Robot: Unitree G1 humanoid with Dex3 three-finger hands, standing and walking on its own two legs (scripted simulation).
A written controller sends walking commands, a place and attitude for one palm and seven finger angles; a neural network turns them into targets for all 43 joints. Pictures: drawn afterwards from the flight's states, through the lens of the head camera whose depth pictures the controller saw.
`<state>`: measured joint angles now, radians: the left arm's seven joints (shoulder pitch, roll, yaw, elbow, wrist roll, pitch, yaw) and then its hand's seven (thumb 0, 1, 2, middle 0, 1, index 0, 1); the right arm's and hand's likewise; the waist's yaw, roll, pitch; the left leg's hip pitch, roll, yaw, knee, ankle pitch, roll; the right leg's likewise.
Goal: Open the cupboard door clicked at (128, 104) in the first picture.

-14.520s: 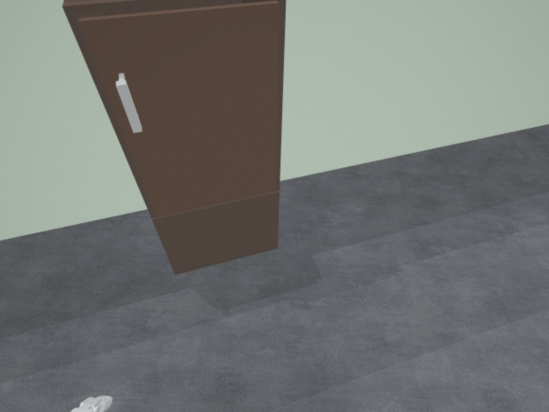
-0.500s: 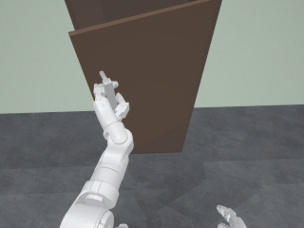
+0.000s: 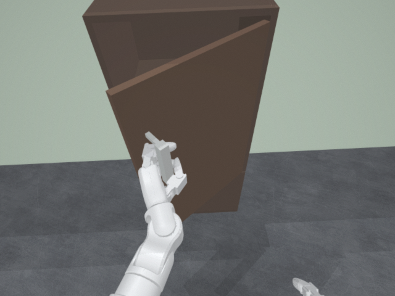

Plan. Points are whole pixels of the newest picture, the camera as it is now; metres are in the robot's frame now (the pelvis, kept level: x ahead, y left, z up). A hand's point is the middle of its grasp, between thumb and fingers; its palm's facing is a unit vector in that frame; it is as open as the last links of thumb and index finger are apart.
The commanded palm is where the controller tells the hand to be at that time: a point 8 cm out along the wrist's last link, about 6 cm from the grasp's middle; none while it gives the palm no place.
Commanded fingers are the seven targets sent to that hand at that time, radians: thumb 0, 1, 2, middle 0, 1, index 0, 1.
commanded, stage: pull the door open along its arc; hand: left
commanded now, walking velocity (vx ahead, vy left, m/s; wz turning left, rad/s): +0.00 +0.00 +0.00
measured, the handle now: (159, 158) +0.38 +0.09 +0.09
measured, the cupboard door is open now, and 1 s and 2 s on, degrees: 40 39 43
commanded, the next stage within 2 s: open thumb and fingers to let go in 0.06 s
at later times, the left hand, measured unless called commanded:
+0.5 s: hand (175, 176) +0.34 +0.05 +0.08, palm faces +0.38 -0.93 -0.04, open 8.9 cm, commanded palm +0.28 +0.07 +0.07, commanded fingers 0.00 -0.36 0.36 -0.31 -1.22 -0.31 -1.22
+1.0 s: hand (180, 177) +0.33 +0.04 +0.08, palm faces +0.37 -0.93 -0.05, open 15.3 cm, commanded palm +0.28 +0.07 +0.07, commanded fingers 0.00 -0.50 0.30 -0.15 -0.30 -0.15 -0.30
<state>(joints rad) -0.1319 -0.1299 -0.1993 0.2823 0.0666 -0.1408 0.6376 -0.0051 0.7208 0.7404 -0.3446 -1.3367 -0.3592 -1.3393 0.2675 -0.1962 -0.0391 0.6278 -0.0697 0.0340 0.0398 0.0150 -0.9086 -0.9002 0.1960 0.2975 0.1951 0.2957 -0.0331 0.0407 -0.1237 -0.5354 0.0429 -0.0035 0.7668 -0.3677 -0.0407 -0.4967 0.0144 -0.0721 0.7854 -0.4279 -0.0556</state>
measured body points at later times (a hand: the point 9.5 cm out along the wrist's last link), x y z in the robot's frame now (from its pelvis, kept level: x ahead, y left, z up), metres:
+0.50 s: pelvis +0.00 +0.00 -0.01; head +0.02 -0.02 +0.44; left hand +0.31 +0.10 +0.08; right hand +0.18 -0.20 -0.12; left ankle +0.01 +0.15 -0.71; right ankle -0.02 -0.08 -0.71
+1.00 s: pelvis -0.01 +0.00 -0.01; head +0.01 -0.02 +0.44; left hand +0.31 +0.09 +0.08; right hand +0.16 -0.21 -0.12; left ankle +0.01 +0.15 -0.71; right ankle -0.02 -0.08 -0.71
